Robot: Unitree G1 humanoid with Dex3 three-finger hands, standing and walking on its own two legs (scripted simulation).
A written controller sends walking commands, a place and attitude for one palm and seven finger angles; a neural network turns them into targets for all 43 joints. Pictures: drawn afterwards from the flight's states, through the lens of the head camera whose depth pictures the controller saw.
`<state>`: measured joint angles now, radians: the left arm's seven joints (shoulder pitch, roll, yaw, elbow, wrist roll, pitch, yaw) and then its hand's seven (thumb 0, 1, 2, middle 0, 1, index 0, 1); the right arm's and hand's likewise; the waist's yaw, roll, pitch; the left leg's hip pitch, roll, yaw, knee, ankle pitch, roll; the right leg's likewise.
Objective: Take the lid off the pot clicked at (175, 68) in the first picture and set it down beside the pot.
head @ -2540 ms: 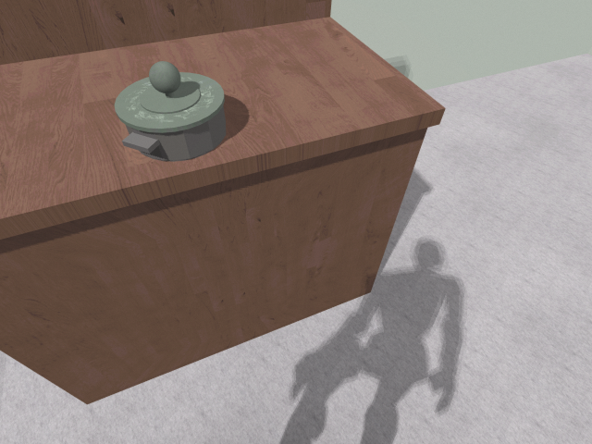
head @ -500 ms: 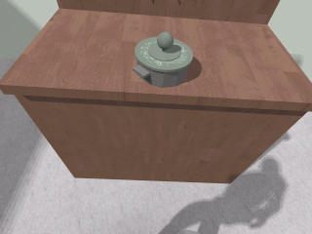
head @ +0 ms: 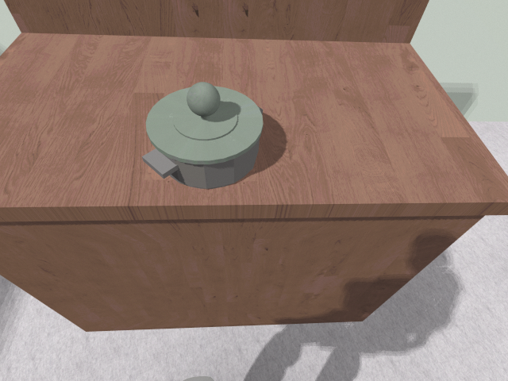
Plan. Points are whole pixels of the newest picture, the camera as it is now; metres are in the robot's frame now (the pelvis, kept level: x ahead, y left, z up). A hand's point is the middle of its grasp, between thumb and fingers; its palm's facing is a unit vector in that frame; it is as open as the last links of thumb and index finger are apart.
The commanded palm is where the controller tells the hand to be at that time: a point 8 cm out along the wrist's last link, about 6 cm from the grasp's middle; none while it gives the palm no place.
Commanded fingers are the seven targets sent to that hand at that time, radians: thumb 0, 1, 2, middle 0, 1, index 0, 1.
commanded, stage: come to a stop and stand still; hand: left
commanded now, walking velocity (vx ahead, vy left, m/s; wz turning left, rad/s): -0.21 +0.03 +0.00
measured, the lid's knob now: (203, 99) +0.48 +0.11 +0.18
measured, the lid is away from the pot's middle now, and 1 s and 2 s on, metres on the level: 0.00 0.00 0.00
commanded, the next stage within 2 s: look again from close up in 1.26 s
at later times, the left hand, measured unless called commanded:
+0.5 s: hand out of the picture +0.00 +0.15 -0.14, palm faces +0.05 -0.95 -0.30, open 7.4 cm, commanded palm none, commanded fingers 0.00 0.90 0.90 -0.20 -0.30 -0.20 -0.30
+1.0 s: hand out of the picture +0.02 +0.24 -0.16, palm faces -0.02 -0.96 -0.29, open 7.4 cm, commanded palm none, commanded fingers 0.00 0.90 0.90 -0.20 -0.30 -0.20 -0.30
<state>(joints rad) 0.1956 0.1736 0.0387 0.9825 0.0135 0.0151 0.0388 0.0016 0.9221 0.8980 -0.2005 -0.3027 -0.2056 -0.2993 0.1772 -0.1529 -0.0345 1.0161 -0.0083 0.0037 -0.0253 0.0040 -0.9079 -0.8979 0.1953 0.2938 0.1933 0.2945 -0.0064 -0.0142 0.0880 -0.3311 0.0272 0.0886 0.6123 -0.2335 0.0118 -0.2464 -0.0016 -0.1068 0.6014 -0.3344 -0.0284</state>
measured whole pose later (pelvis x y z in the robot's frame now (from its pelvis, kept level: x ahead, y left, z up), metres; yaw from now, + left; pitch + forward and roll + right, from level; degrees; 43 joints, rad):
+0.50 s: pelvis -0.02 -0.05 +0.01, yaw +0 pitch +0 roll +3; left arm 0.29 0.18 0.03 0.95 0.03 0.01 0.04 0.00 0.90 0.90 -0.20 -0.30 -0.21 -0.30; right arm 0.13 -0.25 -0.08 0.96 -0.01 0.07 0.00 0.01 -0.91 -0.90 0.20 0.29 0.20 0.29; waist 0.03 0.01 0.10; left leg -0.44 -0.03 -0.01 1.02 -0.44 -0.04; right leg -0.20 -0.05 0.01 0.52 -0.32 -0.01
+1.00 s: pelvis -0.05 +0.04 +0.00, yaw -3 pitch -3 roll -1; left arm 0.27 0.22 0.01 0.92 0.02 0.02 0.05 0.01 0.90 0.90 -0.20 -0.30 -0.20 -0.30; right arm 0.19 -0.16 -0.01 0.87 -0.02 0.02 0.00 -0.01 -0.92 -0.90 0.20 0.29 0.20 0.30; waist 0.01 0.04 0.04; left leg -0.28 -0.02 0.04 0.68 -0.35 0.06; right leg -0.26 -0.07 0.07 0.62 -0.33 0.04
